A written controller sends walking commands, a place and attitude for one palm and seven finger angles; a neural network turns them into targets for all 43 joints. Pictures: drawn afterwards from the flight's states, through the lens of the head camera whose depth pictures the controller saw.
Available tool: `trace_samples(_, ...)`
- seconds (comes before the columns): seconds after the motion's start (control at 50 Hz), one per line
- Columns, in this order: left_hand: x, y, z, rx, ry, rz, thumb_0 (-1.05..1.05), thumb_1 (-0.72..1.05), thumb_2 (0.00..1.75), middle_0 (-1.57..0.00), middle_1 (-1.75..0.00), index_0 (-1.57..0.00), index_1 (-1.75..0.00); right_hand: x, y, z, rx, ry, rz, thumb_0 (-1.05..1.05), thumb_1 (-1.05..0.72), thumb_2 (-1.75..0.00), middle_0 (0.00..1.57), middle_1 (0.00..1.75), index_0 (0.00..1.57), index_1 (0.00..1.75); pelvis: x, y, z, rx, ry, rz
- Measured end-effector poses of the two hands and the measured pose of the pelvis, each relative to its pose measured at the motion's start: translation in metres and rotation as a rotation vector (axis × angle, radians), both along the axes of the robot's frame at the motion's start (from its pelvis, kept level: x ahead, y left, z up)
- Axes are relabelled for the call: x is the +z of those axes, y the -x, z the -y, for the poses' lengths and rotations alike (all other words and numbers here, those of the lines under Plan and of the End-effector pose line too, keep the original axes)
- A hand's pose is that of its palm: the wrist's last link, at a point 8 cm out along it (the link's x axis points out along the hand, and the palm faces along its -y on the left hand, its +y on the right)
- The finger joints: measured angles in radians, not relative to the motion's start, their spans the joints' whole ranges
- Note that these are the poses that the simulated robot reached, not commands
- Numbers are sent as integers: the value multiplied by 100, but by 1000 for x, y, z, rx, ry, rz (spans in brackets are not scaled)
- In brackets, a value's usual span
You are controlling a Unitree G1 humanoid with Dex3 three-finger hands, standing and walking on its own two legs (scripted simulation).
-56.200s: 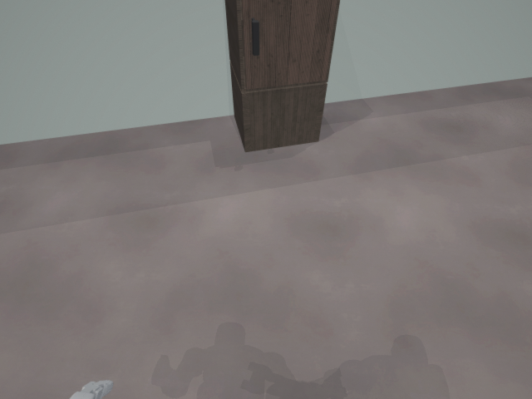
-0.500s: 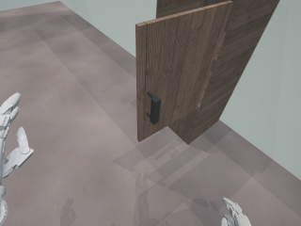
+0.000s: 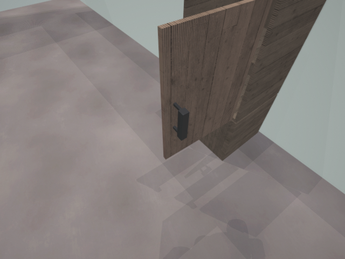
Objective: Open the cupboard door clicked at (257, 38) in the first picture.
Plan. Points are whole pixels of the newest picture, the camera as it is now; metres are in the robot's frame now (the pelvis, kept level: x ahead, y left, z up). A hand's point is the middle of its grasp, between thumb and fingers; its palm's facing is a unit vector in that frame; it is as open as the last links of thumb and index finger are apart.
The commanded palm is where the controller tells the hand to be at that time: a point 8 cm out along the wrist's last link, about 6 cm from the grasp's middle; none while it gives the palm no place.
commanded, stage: let the arm hang, fingers relaxed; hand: left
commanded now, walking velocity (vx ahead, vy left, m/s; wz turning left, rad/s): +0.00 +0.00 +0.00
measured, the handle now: (179, 121) +0.57 +0.01 -0.09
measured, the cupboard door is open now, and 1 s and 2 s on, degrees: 86 86 86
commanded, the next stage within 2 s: look to check the result in 0.56 s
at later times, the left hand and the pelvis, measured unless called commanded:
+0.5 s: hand out of the picture +0.01 +0.16 -0.18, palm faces +0.01 -0.99 -0.17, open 7.3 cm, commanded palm none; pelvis +0.01 +0.00 +0.00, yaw -1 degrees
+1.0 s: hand out of the picture +0.03 +0.16 -0.17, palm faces +0.02 -0.98 -0.19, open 7.4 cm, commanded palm none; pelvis +0.03 -0.01 +0.00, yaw -1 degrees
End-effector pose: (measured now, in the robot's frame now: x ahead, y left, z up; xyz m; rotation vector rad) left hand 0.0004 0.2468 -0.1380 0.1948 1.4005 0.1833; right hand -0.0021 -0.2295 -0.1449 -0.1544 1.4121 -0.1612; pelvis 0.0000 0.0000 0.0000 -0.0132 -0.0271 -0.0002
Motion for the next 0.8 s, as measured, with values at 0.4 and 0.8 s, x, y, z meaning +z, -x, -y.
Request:
trace_samples(0.4, -7, -4, 34, 5, 79, -22, 1, 91, 90, -20, -30, -20, -30, -5, 1, -22, -25, -43, -17, 1, -92, -90, 20, 30, 20, 30, 2, -9, -3, -13, -13, 2)
trace_samples(0.8, -4, -17, 31, 17, 53, -23, 1, 91, 90, -20, -30, -20, -30, -4, -13, -17, -29, -41, -25, 1, -92, -90, 20, 30, 20, 30, 3, -25, 2, -10, -16, -3)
